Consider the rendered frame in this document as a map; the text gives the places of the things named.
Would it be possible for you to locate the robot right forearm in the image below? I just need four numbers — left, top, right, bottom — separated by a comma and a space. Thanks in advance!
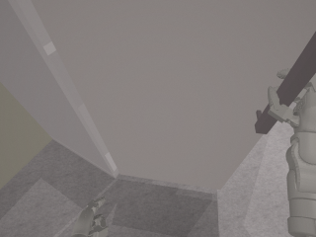
285, 131, 316, 237

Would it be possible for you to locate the handle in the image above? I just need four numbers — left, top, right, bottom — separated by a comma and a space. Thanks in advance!
255, 32, 316, 134

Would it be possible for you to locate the right robot hand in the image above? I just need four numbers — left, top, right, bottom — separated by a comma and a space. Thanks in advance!
268, 68, 316, 134

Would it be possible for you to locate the fridge door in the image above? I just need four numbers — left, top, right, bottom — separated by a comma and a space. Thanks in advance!
31, 0, 316, 190

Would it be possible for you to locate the left robot hand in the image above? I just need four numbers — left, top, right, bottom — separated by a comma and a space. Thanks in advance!
71, 197, 109, 237

